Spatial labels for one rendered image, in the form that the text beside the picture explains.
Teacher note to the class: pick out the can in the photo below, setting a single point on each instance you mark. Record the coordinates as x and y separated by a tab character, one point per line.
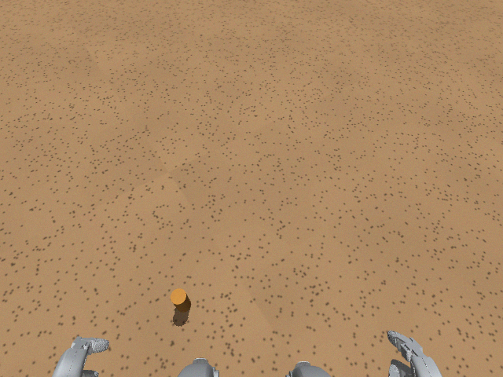
181	300

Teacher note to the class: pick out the right robot hand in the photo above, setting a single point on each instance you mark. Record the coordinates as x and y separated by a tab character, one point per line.
421	365

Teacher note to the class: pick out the left robot hand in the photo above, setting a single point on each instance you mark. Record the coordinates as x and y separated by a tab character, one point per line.
72	361

